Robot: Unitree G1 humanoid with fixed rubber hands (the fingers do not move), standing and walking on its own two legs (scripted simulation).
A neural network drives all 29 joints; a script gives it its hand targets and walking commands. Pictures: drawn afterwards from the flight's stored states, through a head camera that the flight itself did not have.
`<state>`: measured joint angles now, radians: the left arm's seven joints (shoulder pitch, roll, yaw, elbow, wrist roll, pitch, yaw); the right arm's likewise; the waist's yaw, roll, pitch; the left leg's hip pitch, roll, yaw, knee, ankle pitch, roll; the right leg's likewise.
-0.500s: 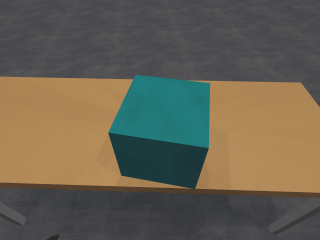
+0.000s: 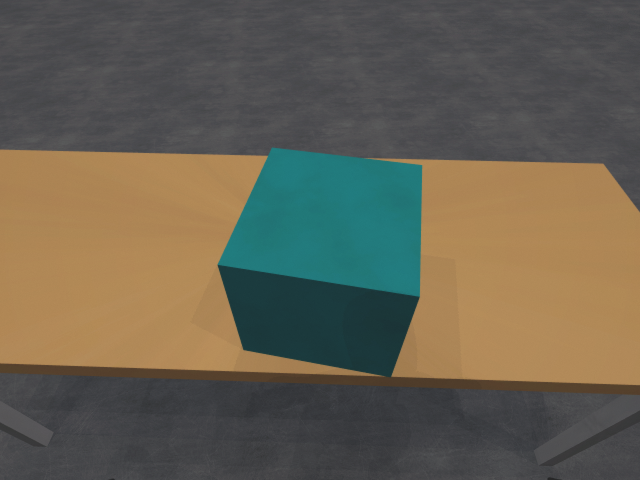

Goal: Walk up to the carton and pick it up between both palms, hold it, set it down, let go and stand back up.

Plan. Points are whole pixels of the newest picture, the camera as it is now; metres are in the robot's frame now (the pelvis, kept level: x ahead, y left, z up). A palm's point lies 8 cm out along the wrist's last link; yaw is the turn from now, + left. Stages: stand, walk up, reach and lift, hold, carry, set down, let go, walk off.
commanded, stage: stand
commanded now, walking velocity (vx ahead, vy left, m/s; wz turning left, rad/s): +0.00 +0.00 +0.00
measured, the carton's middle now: (330, 260) +0.44 +0.00 -0.01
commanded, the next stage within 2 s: none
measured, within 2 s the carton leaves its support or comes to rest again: neither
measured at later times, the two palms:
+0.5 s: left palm out of the picture +0.09 +0.31 -0.11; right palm out of the picture +0.09 -0.31 -0.10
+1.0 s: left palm out of the picture +0.10 +0.31 -0.11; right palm out of the picture +0.10 -0.31 -0.10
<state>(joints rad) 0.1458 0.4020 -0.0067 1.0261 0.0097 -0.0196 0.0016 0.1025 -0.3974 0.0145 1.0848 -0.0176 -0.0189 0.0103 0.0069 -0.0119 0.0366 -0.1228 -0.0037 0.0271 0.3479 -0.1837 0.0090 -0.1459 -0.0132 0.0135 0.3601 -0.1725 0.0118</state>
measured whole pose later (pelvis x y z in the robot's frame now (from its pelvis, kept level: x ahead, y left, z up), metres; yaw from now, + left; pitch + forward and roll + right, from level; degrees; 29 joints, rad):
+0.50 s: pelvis +0.01 +0.00 +0.00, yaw +0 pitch -2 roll +0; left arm 0.13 0.40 -0.01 1.05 0.01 -0.02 0.00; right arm 0.10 -0.40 0.01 1.10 -0.02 -0.02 0.01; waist 0.00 -0.02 0.05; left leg -0.11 0.00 0.03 0.33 -0.18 0.01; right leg -0.13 -0.01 0.02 0.34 -0.17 0.01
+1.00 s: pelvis +0.01 +0.00 +0.00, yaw -1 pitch -2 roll +0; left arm 0.12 0.40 0.00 1.05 0.01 -0.01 0.01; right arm 0.09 -0.39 0.00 1.10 -0.01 -0.02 0.00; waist 0.00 -0.01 0.05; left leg -0.09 0.00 0.03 0.31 -0.19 0.01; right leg -0.12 -0.01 0.03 0.33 -0.18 0.02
